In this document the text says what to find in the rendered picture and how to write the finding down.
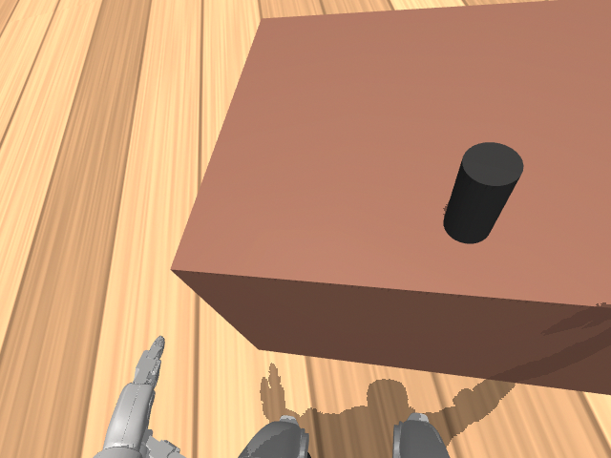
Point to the can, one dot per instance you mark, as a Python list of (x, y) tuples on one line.
[(487, 175)]

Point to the left robot hand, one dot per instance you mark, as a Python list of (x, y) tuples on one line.
[(128, 427)]

